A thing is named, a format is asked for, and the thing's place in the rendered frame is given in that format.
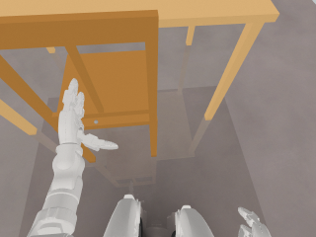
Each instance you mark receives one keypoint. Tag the table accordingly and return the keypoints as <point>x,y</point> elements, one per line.
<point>171,14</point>

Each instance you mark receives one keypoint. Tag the robot left shin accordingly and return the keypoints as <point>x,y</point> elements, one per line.
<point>136,228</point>

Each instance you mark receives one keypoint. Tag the robot left hand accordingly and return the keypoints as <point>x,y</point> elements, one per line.
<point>69,121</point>

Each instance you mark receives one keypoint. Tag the robot left forearm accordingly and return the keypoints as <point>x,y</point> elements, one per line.
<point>58,214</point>

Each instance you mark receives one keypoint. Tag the chair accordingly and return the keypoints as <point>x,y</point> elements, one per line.
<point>120,87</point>

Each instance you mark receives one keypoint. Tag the robot right hand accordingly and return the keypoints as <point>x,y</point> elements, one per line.
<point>258,229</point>

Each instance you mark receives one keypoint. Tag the robot right thigh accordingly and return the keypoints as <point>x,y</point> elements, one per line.
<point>189,223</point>

